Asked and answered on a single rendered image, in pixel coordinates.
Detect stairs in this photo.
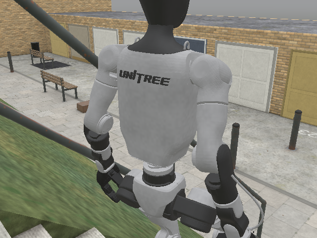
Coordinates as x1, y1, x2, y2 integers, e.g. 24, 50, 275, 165
0, 221, 105, 238

